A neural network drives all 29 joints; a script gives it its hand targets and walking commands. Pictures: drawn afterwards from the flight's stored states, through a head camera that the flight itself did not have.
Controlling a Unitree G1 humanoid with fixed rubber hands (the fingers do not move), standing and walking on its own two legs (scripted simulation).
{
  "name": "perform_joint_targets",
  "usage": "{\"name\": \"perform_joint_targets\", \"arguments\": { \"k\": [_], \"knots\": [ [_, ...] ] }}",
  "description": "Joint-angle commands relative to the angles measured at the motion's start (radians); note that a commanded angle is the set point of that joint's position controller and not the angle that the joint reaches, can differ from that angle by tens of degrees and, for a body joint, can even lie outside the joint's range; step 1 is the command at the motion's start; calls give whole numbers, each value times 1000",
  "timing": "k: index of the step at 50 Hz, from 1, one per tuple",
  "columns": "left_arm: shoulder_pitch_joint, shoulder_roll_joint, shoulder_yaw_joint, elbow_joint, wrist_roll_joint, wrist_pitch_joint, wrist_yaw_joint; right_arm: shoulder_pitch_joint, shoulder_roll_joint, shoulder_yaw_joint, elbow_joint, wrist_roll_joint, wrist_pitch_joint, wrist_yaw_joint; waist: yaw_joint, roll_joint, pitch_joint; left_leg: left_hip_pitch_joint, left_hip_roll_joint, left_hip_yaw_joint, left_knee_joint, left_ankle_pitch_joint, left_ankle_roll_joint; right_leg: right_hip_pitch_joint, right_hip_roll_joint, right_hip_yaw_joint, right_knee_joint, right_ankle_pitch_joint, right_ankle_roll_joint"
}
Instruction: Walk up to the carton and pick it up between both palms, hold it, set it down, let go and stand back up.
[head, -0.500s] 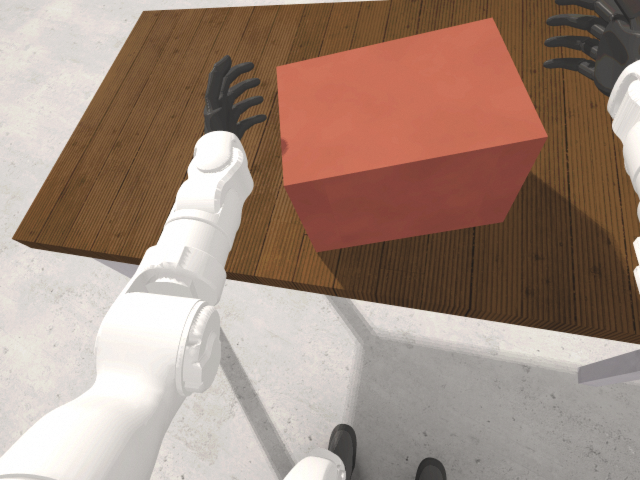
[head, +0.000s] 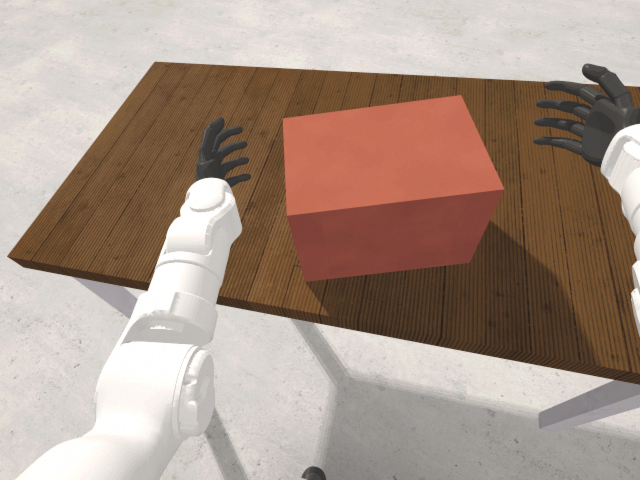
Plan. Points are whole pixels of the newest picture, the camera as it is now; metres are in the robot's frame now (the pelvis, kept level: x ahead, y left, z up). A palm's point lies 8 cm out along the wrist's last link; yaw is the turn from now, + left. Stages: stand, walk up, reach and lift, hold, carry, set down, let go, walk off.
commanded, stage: set down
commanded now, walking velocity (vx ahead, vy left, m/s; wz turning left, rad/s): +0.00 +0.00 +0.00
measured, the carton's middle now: (379, 193) +0.55 +0.06 -0.03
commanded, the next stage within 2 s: none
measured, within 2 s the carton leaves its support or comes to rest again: neither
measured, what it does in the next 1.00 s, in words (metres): stands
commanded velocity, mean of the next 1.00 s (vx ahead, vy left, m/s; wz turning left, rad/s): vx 0.00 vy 0.00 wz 0.00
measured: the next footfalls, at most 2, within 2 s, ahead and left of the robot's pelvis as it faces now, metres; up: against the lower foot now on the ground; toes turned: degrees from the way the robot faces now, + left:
none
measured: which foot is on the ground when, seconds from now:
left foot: down 0.00-1.00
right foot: down 0.00-1.00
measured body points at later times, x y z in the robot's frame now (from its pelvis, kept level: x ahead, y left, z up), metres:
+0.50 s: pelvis +0.01 +0.00 +0.01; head +0.09 -0.01 +0.45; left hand +0.40 +0.25 +0.09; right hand +0.51 -0.21 +0.10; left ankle +0.03 +0.14 -0.73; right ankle +0.00 -0.08 -0.73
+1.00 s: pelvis +0.02 +0.00 +0.01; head +0.08 +0.00 +0.46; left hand +0.37 +0.20 +0.06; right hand +0.43 -0.28 +0.05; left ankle +0.03 +0.14 -0.73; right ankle +0.00 -0.08 -0.73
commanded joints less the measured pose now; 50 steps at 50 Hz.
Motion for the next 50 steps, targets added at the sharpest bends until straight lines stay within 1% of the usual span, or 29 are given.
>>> {"name": "perform_joint_targets", "arguments": {
  "k": [1, 3, 4, 6, 7, 10, 12, 15, 18, 19, 20, 22, 25, 26, 27, 29, 30, 31, 34, 36, 37, 39, 41, 42, 43, 44, 47, 49, 50],
  "knots": [
    [-283, 111, 35, -194, 27, -73, -13, -301, -187, -7, -217, -8, -73, -31, -30, -134, -660, 224, -48, 5, -12, 296, 11, 514, 12, 100, 32, 521, 82],
    [-237, 113, 57, -206, 45, -81, -27, -289, -187, 5, -259, -8, -89, -40, -26, -169, -652, 200, -55, 7, -28, 300, 16, 573, 7, 111, 33, 581, 92],
    [-216, 112, 58, -204, 46, -86, -31, -279, -181, 13, -267, -6, -94, -45, -27, -193, -631, 179, -57, 9, -37, 285, 20, 591, 4, 117, 31, 587, 97],
    [-176, 107, 62, -209, 52, -95, -38, -257, -171, 39, -286, 7, -102, -48, -18, -216, -600, 155, -59, 10, -52, 261, 26, 626, -4, 132, 26, 580, 103],
    [-177, 113, 68, -206, 52, -100, -42, -262, -161, 47, -304, 11, -106, -50, -12, -227, -584, 138, -61, 12, -60, 243, 29, 637, -10, 140, 18, 568, 105],
    [-164, 113, 67, -191, 42, -114, -47, -256, -144, 78, -298, 31, -106, -48, 2, -252, -522, 114, -63, 16, -78, 182, 36, 634, -23, 160, -3, 483, 110],
    [-153, 118, 70, -193, 39, -120, -48, -237, -133, 91, -294, 41, -107, -46, 8, -252, -503, 115, -61, 19, -81, 163, 36, 629, -33, 169, -17, 440, 110],
    [-152, 114, 67, -196, 41, -123, -50, -218, -122, 99, -262, 48, -104, -43, 11, -230, -475, 130, -62, 21, -86, 152, 34, 611, -36, 172, -29, 405, 106],
    [-71, 84, 65, -224, 69, -125, -58, -130, -122, 92, -228, 39, -123, -39, -2, -195, -456, 179, -61, 20, -87, 199, 27, 619, -31, 162, -27, 459, 98],
    [-25, 63, 61, -233, 81, -125, -63, -79, -127, 88, -207, 34, -133, -40, -18, -178, -444, 203, -61, 16, -84, 222, 23, 624, -28, 156, -25, 490, 96],
    [4, 52, 67, -256, 93, -126, -69, -59, -131, 80, -215, 28, -148, -42, -24, -163, -440, 223, -60, 15, -83, 245, 20, 630, -29, 153, -22, 529, 96],
    [88, 5, 56, -316, 124, -131, -78, 26, -149, 54, -193, 12, -182, -43, -54, -121, -418, 285, -62, 9, -80, 296, 12, 627, -20, 141, -20, 580, 90],
    [197, -47, 30, -417, 148, -139, -80, 119, -186, 2, -198, -8, -239, -31, -91, -73, -392, 394, -56, -4, -64, 359, 2, 566, -2, 114, -28, 556, 74],
    [212, -59, 18, -453, 150, -142, -76, 132, -202, -20, -206, -14, -255, -24, -101, -51, -383, 429, -51, -12, -58, 364, -2, 529, 0, 106, -35, 513, 66],
    [217, -61, 6, -485, 148, -148, -68, 143, -211, -36, -224, -18, -269, -17, -108, -45, -381, 455, -48, -14, -53, 358, -3, 492, 4, 101, -44, 465, 60],
    [238, -77, -26, -552, 138, -158, -48, 170, -229, -62, -257, -20, -290, 4, -115, -16, -384, 528, -40, -30, -38, 355, -6, 411, 12, 88, -59, 360, 46],
    [241, -85, -41, -569, 128, -163, -36, 176, -238, -77, -276, -22, -296, 14, -120, -16, -376, 543, -36, -37, -36, 320, -3, 367, 14, 83, -64, 299, 40],
    [236, -87, -53, -588, 124, -165, -23, 175, -236, -81, -298, -19, -298, 24, -115, -16, -376, 549, -32, -45, -34, 281, 1, 335, 13, 84, -66, 247, 34],
    [216, -81, -81, -600, 101, -165, 16, 161, -240, -80, -352, 1, -286, 51, -98, -40, -362, 508, -30, -60, -36, 110, 21, 265, 2, 95, -59, 82, 25],
    [201, -80, -92, -584, 86, -158, 35, 157, -236, -69, -374, 15, -272, 62, -87, -82, -350, 457, -32, -60, -33, 18, 34, 245, -8, 115, -58, -6, 21],
    [219, -86, -97, -567, 86, -149, 40, 165, -231, -55, -381, 25, -263, 67, -78, -96, -346, 443, -33, -60, -34, -2, 39, 253, -12, 124, -56, -23, 19],
    [260, -94, -89, -542, 90, -128, 38, 208, -234, -43, -382, 36, -253, 72, -76, -127, -328, 427, -40, -47, -30, 17, 45, 276, -12, 135, -54, -2, 18],
    [303, -103, -75, -522, 102, -107, 29, 257, -247, -33, -363, 44, -250, 73, -78, -139, -297, 432, -42, -42, -36, 63, 45, 311, -8, 133, -51, 65, 20],
    [333, -112, -65, -513, 113, -99, 22, 296, -253, -30, -349, 45, -254, 72, -89, -143, -276, 441, -43, -38, -38, 98, 42, 335, -6, 133, -52, 116, 21],
    [350, -112, -52, -518, 128, -94, 14, 310, -253, -28, -344, 48, -259, 70, -89, -143, -267, 451, -45, -35, -39, 133, 39, 361, -7, 136, -53, 166, 22],
    [375, -120, -40, -523, 142, -93, 7, 353, -255, -32, -324, 45, -269, 69, -97, -140, -251, 461, -48, -30, -39, 169, 34, 387, -5, 136, -51, 222, 23],
    [425, -127, -16, -524, 174, -117, -12, 409, -249, -21, -306, 50, -316, 62, -104, -138, -219, 443, -59, -11, -27, 212, 28, 455, -18, 154, -42, 346, 25],
    [454, -132, -20, -532, 178, -148, -18, 441, -239, -6, -316, 58, -349, 59, -112, -140, -206, 410, -67, -2, -20, 195, 30, 495, -29, 174, -32, 383, 28],
    [437, -120, -21, -550, 174, -165, -16, 419, -243, -7, -347, 65, -366, 58, -111, -136, -222, 395, -69, 0, -13, 183, 30, 501, -32, 183, -25, 381, 30]
  ]
}}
